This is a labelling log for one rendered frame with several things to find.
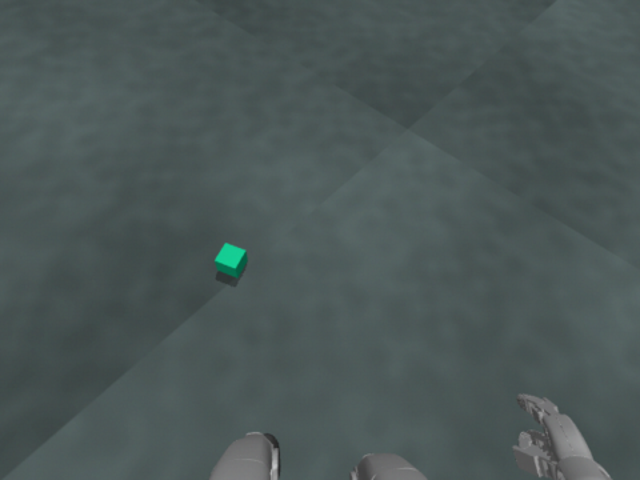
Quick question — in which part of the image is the right robot hand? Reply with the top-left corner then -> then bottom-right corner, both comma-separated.
513,394 -> 594,480

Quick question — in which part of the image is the left robot foot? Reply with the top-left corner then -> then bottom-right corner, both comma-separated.
263,434 -> 280,476

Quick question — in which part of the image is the small box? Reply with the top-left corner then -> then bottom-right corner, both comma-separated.
214,243 -> 248,278

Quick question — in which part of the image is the right robot arm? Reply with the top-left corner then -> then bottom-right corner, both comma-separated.
555,456 -> 613,480

